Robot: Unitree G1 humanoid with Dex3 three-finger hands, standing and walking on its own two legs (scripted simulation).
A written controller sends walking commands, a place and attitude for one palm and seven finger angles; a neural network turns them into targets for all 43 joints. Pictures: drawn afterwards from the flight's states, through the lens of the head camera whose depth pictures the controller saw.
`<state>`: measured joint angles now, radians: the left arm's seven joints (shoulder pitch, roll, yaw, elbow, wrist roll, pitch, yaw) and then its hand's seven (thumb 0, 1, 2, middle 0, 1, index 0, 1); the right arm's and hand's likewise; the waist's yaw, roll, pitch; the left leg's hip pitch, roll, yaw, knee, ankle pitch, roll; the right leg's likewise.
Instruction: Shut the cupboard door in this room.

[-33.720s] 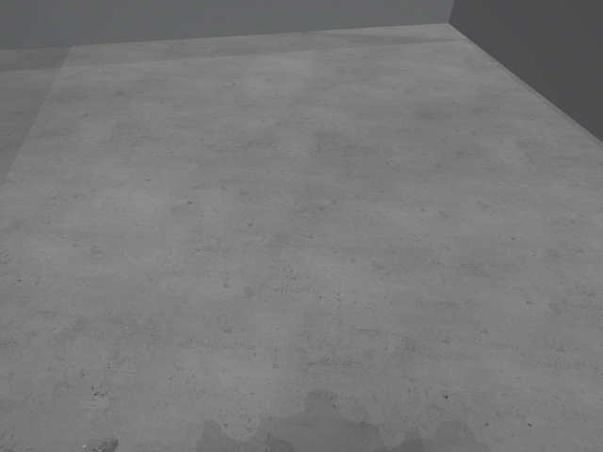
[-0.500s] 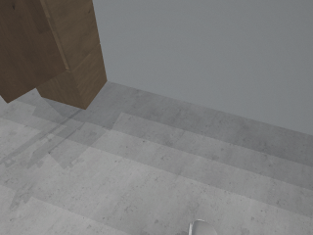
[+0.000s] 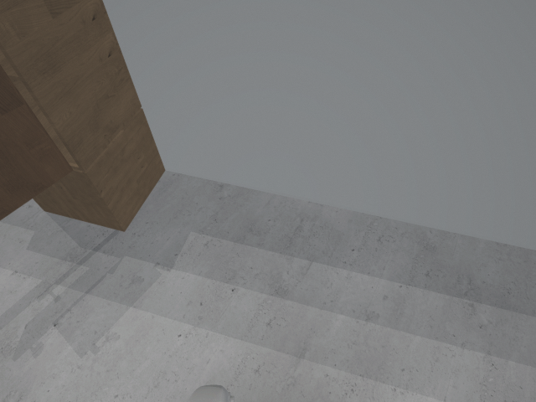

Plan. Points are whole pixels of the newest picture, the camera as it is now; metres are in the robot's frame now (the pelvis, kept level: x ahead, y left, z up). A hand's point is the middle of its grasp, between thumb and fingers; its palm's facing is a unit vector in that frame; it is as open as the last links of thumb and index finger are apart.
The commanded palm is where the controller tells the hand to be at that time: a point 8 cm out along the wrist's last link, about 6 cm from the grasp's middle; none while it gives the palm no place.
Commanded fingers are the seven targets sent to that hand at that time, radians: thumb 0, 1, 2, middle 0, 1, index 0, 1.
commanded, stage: walk to a spot facing it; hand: left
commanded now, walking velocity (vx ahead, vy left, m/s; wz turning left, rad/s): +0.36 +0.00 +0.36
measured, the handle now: out of the picture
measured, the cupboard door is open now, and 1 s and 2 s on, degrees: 71 71 71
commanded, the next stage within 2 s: turn to face it in 0.26 s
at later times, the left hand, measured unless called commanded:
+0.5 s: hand (136, 394) +0.16 +0.24 -0.18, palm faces +0.24 -0.96 -0.15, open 7.4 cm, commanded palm none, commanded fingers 0.00 0.90 0.90 -0.20 -0.30 -0.20 -0.30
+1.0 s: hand (146, 281) +0.35 +0.26 -0.13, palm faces +0.39 -0.87 -0.29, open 7.4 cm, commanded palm none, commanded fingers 0.00 0.90 0.90 -0.20 -0.30 -0.20 -0.30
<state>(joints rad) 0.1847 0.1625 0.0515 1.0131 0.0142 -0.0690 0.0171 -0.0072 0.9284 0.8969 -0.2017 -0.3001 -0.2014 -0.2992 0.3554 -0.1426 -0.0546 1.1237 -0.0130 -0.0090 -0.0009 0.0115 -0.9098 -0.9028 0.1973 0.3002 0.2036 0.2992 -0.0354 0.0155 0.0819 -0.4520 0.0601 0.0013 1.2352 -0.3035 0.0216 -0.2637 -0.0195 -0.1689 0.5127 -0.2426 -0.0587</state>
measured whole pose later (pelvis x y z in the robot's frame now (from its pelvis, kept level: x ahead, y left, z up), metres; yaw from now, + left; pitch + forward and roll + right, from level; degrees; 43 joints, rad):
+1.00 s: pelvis +0.31 +0.03 +0.00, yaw +25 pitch -1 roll +2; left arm 0.14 0.17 0.02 0.88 0.02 -0.01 0.03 0.00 0.90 0.90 -0.20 -0.30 -0.20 -0.30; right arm 0.22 -0.26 -0.09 0.98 -0.01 0.08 0.01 0.01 -0.91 -0.90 0.20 0.30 0.20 0.30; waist -0.05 0.05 0.10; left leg -0.50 0.00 -0.01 1.20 -0.42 -0.06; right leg -0.25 -0.10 -0.18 0.55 -0.29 -0.03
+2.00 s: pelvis +0.33 +0.03 +0.01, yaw +50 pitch -1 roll +2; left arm 0.23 0.14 0.04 0.98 0.02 -0.02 0.02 0.00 0.92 0.90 -0.20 -0.30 -0.20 -0.30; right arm 0.27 -0.23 -0.09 1.06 -0.02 0.07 0.01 0.01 -0.91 -0.90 0.20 0.30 0.20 0.30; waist -0.01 0.05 0.04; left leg -0.44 0.02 -0.02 1.10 -0.32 -0.05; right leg -0.19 -0.07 -0.15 0.46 -0.25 -0.03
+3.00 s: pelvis +0.45 +0.28 +0.00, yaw +49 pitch -1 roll +1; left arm 0.14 0.15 0.04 1.01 0.01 -0.05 0.03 -0.01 0.93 0.90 -0.20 -0.30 -0.20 -0.30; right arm 0.33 -0.13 -0.04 1.12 0.00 0.00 -0.02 0.01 -0.91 -0.90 0.20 0.30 0.20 0.30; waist -0.03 0.03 0.11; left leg -0.39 0.06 0.02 1.16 -0.41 -0.01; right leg -0.33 0.01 -0.14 0.54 -0.20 -0.09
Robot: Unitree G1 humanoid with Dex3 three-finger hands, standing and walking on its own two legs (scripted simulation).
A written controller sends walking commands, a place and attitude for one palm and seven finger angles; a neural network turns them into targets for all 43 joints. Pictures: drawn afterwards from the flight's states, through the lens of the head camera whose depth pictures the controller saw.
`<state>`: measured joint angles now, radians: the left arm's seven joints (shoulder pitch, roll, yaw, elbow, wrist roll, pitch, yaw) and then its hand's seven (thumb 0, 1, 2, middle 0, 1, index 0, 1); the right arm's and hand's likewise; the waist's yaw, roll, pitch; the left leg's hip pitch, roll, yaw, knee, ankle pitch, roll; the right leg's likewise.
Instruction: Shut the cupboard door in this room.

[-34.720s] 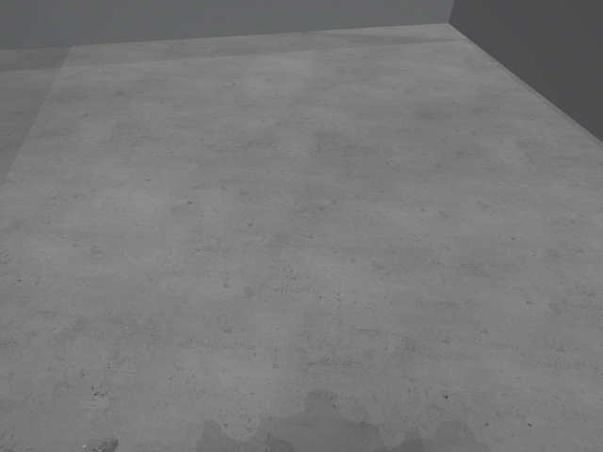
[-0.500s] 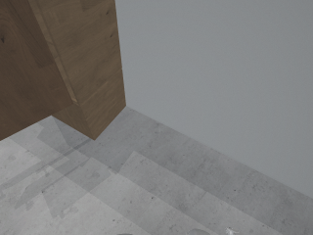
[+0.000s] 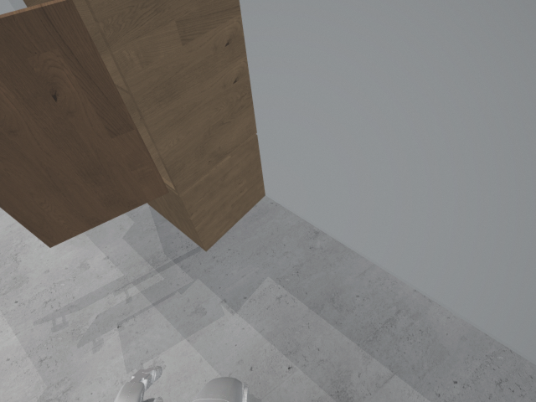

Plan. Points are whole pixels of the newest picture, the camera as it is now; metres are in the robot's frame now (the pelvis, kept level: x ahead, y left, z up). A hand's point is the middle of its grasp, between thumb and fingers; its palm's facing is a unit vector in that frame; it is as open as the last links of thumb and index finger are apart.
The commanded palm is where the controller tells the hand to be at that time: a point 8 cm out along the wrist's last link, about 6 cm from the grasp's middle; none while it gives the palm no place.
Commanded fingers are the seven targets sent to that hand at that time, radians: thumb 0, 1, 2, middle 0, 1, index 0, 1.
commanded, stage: turn to face it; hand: left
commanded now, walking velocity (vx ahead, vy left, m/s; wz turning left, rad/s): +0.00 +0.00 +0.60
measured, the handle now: out of the picture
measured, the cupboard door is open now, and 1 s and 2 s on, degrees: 71 71 71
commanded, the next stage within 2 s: take the last steps up to it in 0.72 s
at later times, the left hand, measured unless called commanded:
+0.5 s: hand out of the picture -0.02 +0.27 -0.17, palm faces +0.33 -0.91 -0.26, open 7.4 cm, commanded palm none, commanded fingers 0.00 0.90 0.90 -0.20 -0.30 -0.20 -0.30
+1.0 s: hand out of the picture +0.00 +0.19 -0.14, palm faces +0.44 -0.86 -0.27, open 7.3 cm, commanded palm none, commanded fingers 0.00 0.90 0.90 -0.20 -0.30 -0.20 -0.30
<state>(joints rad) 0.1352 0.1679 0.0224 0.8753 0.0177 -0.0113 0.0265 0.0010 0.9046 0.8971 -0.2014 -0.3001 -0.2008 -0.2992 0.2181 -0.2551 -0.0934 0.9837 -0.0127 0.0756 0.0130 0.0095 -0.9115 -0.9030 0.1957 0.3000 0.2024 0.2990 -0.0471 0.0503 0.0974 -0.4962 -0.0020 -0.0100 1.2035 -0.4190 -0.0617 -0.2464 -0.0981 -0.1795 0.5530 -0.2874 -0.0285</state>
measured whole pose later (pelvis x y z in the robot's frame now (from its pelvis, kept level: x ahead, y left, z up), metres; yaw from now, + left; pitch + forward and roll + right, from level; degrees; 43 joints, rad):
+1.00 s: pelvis +0.01 -0.01 +0.01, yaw +24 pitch -1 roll +2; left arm 0.23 0.14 0.04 0.98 0.02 -0.02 0.02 0.00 0.92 0.90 -0.20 -0.30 -0.20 -0.30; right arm 0.27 -0.23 -0.09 1.06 -0.02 0.07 0.01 0.01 -0.91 -0.90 0.20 0.30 0.20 0.30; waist -0.01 0.05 0.04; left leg -0.44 0.02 -0.02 1.10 -0.32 -0.05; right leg -0.19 -0.07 -0.15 0.46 -0.25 -0.03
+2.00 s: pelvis +0.22 +0.16 -0.01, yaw +24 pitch -1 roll +1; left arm 0.14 0.15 0.04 1.01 0.01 -0.05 0.03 -0.01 0.93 0.90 -0.20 -0.30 -0.20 -0.30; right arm 0.33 -0.13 -0.04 1.12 0.00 0.00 -0.02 0.01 -0.91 -0.90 0.20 0.30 0.20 0.30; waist -0.03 0.03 0.11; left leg -0.39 0.06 0.02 1.16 -0.41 -0.01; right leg -0.33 0.01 -0.14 0.54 -0.20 -0.09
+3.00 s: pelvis +0.21 +0.16 +0.00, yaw +21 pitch -2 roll +0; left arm 0.25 0.15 0.01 1.11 0.01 0.01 0.03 0.01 0.94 0.90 -0.20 -0.30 -0.20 -0.30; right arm 0.34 -0.16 -0.03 1.15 -0.01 0.03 -0.02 0.01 -0.91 -0.90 0.20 0.30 0.20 0.30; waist -0.04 0.03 0.03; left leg -0.26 0.07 0.02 0.45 -0.14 -0.05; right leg -0.12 -0.02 -0.05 0.47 -0.31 0.00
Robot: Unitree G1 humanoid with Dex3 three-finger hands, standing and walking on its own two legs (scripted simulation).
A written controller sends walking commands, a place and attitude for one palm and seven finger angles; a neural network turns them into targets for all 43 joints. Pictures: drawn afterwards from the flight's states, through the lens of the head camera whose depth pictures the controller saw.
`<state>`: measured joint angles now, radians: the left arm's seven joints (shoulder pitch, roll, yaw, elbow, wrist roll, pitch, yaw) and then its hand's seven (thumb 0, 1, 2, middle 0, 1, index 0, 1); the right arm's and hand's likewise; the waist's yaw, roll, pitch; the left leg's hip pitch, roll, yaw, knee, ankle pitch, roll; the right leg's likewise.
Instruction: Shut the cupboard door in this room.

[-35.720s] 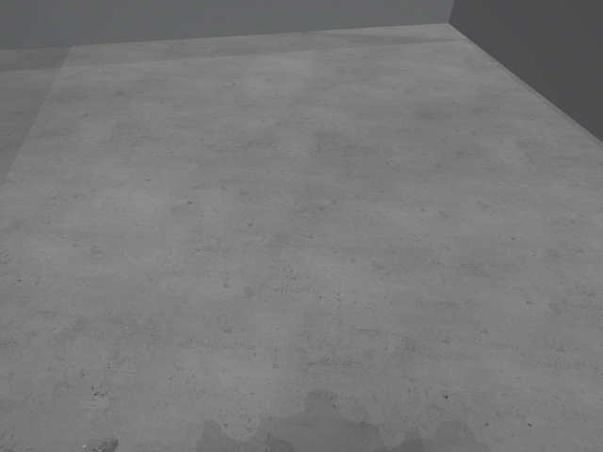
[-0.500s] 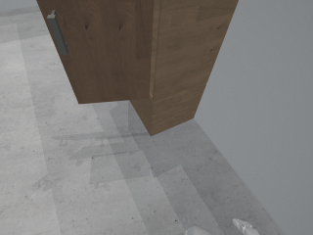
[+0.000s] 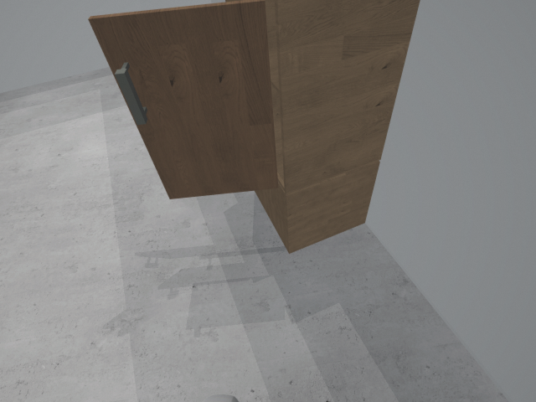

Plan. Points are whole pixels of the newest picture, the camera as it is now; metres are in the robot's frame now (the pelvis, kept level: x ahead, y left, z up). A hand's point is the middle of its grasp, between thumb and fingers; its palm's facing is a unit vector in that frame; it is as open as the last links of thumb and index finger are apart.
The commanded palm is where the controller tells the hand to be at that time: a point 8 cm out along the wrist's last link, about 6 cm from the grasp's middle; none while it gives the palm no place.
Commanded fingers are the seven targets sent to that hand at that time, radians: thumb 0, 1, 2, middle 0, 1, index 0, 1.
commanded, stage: take the last steps up to it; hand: left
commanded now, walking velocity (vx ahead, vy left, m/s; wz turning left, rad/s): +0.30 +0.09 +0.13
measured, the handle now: (134, 93) +0.78 +0.38 +0.07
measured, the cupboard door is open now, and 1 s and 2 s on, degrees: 71 71 71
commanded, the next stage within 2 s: come to a stop and stand still in 0.80 s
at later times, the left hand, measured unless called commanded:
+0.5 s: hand out of the picture +0.01 +0.27 -0.18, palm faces +0.12 -0.98 -0.15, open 7.4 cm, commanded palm none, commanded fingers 0.00 0.90 0.90 -0.20 -0.30 -0.20 -0.30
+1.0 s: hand (172, 298) +0.35 +0.25 -0.18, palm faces +0.00 -0.97 -0.23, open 7.3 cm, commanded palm none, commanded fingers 0.00 0.90 0.90 -0.20 -0.30 -0.20 -0.30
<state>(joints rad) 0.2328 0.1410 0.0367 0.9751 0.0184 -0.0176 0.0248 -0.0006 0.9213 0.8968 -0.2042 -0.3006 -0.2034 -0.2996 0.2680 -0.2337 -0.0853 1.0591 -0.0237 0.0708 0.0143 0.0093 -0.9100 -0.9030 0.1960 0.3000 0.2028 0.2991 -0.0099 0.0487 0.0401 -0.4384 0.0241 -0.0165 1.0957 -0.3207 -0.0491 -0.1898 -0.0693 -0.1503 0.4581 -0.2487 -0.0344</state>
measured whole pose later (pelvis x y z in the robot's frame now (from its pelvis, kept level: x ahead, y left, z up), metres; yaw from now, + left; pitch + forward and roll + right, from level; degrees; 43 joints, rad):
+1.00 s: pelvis +0.26 +0.07 -0.01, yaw -1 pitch -1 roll +1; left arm 0.14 0.15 0.04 1.01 0.01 -0.05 0.03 -0.01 0.93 0.90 -0.20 -0.30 -0.20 -0.30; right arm 0.33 -0.13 -0.04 1.12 0.00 0.00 -0.02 0.01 -0.91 -0.90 0.20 0.30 0.20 0.30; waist -0.03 0.03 0.11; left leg -0.39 0.06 0.02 1.16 -0.41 -0.01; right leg -0.33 0.01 -0.14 0.54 -0.20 -0.09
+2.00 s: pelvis +0.24 +0.07 -0.01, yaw -3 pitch -2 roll +0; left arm 0.25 0.15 0.01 1.11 0.01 0.01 0.03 0.01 0.94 0.90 -0.20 -0.30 -0.20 -0.30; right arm 0.34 -0.16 -0.03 1.15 -0.01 0.03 -0.02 0.01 -0.91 -0.90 0.20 0.30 0.20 0.30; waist -0.04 0.03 0.03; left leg -0.26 0.07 0.02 0.45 -0.14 -0.05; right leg -0.12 -0.02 -0.05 0.47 -0.31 0.00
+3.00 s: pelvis +0.27 +0.10 -0.01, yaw -4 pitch +0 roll +0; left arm 0.29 0.22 0.01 1.03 0.02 0.00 0.03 0.00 0.91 0.90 -0.20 -0.30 -0.20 -0.30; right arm 0.22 -0.20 0.00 1.04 -0.01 0.00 -0.01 0.01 -0.91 -0.90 0.20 0.30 0.21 0.30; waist 0.01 -0.01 0.01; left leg -0.30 0.02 0.05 0.54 -0.24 0.00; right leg -0.15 -0.07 -0.02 0.53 -0.37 0.05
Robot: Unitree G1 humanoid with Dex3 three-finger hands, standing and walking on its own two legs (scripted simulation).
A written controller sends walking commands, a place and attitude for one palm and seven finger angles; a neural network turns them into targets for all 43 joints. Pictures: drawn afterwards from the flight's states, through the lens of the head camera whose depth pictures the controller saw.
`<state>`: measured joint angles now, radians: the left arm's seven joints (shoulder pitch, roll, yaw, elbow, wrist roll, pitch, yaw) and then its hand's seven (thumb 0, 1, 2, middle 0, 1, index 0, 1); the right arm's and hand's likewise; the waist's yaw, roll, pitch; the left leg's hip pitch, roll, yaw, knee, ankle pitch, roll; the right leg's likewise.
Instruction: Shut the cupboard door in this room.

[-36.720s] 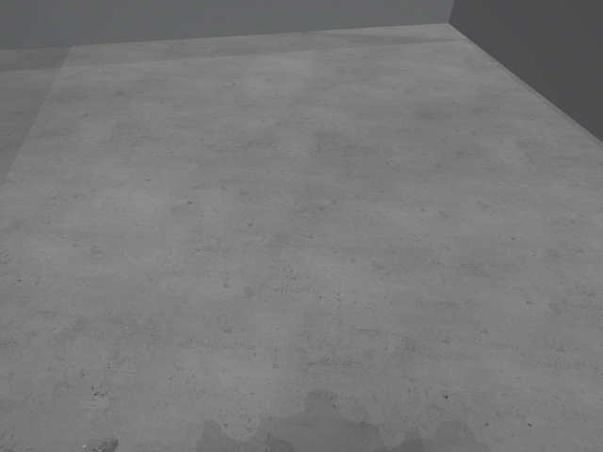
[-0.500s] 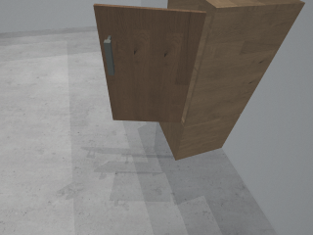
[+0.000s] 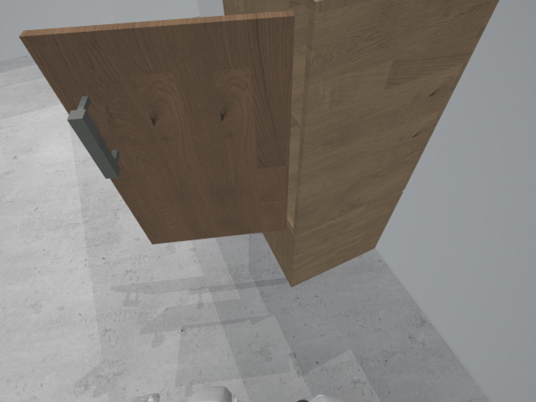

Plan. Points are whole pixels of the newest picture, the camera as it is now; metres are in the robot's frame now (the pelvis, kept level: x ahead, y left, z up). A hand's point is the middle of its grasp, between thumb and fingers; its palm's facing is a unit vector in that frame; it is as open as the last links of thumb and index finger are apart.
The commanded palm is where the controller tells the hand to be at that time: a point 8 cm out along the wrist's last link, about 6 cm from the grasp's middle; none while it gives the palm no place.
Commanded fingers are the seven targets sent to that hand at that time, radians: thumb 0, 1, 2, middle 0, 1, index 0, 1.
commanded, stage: come to a stop and stand still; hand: left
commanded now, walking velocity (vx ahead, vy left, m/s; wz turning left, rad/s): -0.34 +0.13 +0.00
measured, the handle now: (99, 138) +0.51 +0.32 +0.08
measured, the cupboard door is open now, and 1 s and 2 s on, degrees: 71 71 71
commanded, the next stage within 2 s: look again from close up in 1.22 s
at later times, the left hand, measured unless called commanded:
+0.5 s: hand out of the picture +0.05 +0.26 -0.18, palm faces +0.05 -0.98 -0.20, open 7.4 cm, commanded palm none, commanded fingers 0.00 0.90 0.90 -0.20 -0.30 -0.20 -0.30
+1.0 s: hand out of the picture +0.02 +0.18 -0.16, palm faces -0.04 -0.98 -0.22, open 7.3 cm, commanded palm none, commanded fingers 0.00 0.90 0.90 -0.20 -0.30 -0.20 -0.30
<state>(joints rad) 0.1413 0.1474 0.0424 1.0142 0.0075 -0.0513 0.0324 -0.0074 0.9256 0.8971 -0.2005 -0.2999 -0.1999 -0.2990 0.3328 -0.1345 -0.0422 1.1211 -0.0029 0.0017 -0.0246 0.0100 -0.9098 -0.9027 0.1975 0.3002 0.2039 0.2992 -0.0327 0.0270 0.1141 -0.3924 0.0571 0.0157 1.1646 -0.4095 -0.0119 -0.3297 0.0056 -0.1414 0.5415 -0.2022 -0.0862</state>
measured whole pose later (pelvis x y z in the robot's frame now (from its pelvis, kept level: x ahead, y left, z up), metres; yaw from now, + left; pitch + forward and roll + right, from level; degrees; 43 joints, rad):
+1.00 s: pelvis -0.02 +0.00 +0.01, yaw -2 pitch -2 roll +0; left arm 0.25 0.15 0.01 1.11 0.01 0.01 0.03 0.01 0.94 0.90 -0.20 -0.30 -0.20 -0.30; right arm 0.34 -0.16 -0.03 1.15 -0.01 0.03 -0.02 0.01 -0.91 -0.90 0.20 0.30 0.20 0.30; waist -0.04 0.03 0.03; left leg -0.26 0.07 0.02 0.45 -0.14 -0.05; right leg -0.12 -0.02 -0.05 0.47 -0.31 0.00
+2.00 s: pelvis +0.01 +0.03 +0.00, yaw -3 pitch +0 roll +0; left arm 0.29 0.22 0.01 1.03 0.02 0.00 0.03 0.00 0.91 0.90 -0.20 -0.30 -0.20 -0.30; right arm 0.22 -0.20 0.00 1.04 -0.01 0.00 -0.01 0.01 -0.91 -0.90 0.20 0.30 0.21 0.30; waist 0.01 -0.01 0.01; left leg -0.30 0.02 0.05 0.54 -0.24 0.00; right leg -0.15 -0.07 -0.02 0.53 -0.37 0.05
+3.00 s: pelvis +0.10 +0.05 +0.00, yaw +5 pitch +1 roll +1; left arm 0.32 0.21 0.04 1.00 0.02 0.05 0.05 0.00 0.91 0.90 -0.20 -0.30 -0.20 -0.30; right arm 0.08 -0.15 0.00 0.93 -0.01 0.02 -0.02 0.01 -0.91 -0.90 0.20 0.30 0.20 0.30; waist 0.06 -0.06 0.08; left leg -0.36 0.01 0.10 0.54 -0.19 0.03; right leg -0.39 -0.03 -0.01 1.06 -0.50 0.03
